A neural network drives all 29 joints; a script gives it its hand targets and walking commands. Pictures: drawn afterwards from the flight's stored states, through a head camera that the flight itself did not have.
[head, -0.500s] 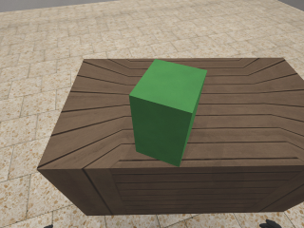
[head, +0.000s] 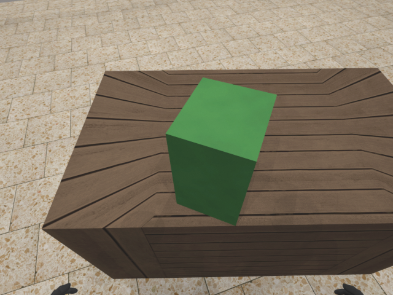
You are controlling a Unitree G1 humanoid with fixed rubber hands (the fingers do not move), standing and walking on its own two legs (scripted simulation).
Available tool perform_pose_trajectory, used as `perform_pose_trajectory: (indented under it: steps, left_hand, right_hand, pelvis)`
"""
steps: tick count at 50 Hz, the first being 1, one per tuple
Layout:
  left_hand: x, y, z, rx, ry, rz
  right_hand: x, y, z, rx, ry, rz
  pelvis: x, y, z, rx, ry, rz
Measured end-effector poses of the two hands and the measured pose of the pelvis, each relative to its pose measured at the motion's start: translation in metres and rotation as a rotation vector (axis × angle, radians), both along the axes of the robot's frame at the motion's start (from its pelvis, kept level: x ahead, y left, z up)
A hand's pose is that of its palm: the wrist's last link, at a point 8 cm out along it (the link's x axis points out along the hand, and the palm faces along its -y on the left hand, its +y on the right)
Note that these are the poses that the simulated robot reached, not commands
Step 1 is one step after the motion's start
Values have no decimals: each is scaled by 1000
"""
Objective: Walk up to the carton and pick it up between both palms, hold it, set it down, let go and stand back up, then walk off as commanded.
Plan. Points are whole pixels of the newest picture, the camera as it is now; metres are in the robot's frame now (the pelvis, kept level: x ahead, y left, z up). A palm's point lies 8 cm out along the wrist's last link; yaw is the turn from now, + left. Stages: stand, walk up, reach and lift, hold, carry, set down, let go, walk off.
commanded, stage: walk up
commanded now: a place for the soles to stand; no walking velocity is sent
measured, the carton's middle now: (220, 156) +0.43 -0.03 +0.02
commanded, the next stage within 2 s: reach and lift in 1.94 s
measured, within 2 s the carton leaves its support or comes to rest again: neither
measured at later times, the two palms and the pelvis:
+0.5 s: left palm out of the picture +0.07 +0.33 -0.06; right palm out of the picture +0.11 -0.29 -0.08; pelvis -0.01 +0.01 +0.00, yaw +1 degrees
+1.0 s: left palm out of the picture +0.09 +0.32 -0.07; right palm out of the picture +0.11 -0.30 -0.09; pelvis +0.01 +0.01 -0.01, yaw +1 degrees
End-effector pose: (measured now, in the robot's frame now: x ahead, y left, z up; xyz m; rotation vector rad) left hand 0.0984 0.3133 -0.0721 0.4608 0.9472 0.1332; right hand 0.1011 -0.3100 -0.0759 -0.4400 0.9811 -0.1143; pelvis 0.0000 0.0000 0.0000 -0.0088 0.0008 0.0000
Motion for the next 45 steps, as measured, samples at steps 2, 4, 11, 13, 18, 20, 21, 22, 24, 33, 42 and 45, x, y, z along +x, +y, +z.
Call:
perform_pose_trajectory:
  steps: [2, 4, 11, 13, 18, 20, 21, 22, 24, 33, 42, 45]
  left_hand:
    - [1, 1, 2, 7, -7, 2]
    - [1, 4, 3, 14, -13, 5]
    - [2, 14, 3, 11, -34, 5]
    - [1, 13, 4, 12, -37, 5]
    - [-6, 7, 7, 24, -59, 7]
    - [-14, 8, 9, 29, -57, 13]
    - [-18, 9, 10, 32, -54, 18]
    - [-22, 11, 12, 36, -51, 23]
    - [-27, 16, 15, 42, -51, 31]
    - [-23, 44, -4, 7, -43, 44]
    - [-19, 35, -8, -27, 0, 42]
    - [-16, 28, -4, -11, 6, 42]
  right_hand:
    - [3, 0, -1, 4, -7, 0]
    - [6, 3, -1, 8, -15, 1]
    - [7, 14, 1, 5, -34, 2]
    - [6, 13, 1, 6, -36, 2]
    - [3, 8, -4, 21, -50, 4]
    - [5, 8, -3, 26, -59, 4]
    - [5, 9, -3, 29, -60, 7]
    - [5, 11, -3, 34, -59, 13]
    - [5, 17, -4, 48, -57, 25]
    - [-3, 43, -2, 7, -45, 23]
    - [-3, 33, 12, -34, -27, 15]
    - [0, 26, 6, -18, -21, 15]
  pelvis:
    - [1, 0, 0, 0, -5, 0]
    - [1, 2, 0, -1, -11, 1]
    - [0, 12, -2, -13, -30, 2]
    - [-1, 12, -1, -12, -32, 2]
    - [-6, 4, -4, -3, -53, 4]
    - [-8, 4, -3, 0, -60, 5]
    - [-9, 5, -2, 3, -62, 8]
    - [-10, 6, -2, 7, -63, 13]
    - [-12, 10, -1, 13, -63, 21]
    - [-11, 40, -7, -14, -65, 28]
    - [-5, 34, 1, -7, -40, 25]
    - [-2, 26, 0, 5, -33, 24]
